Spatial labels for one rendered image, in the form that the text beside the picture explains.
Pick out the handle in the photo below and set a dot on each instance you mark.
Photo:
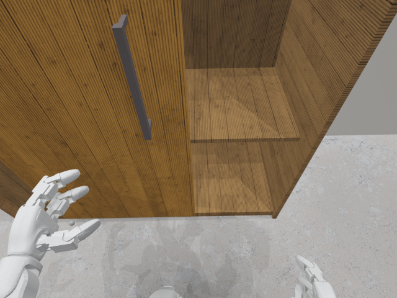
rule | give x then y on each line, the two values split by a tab
129	68

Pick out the left robot hand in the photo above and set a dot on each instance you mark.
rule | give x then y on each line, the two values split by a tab
31	221

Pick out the robot left forearm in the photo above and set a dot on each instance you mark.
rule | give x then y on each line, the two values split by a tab
19	276

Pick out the right robot hand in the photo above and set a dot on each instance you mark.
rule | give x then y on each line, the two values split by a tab
319	289

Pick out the wardrobe door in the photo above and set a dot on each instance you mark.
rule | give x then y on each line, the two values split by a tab
13	189
65	103

